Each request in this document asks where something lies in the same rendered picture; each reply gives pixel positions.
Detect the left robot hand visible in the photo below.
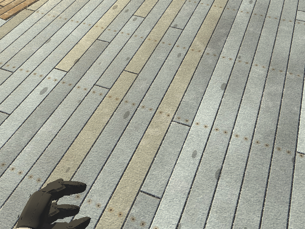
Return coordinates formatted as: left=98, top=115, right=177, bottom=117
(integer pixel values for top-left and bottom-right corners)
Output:
left=16, top=178, right=91, bottom=229

